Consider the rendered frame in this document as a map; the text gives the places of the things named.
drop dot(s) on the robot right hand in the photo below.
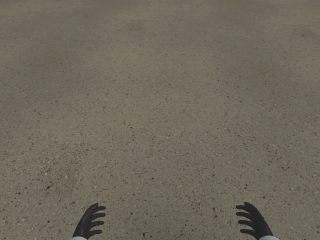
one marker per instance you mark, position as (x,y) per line
(257,222)

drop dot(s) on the robot left hand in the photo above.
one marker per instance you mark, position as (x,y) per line
(85,223)

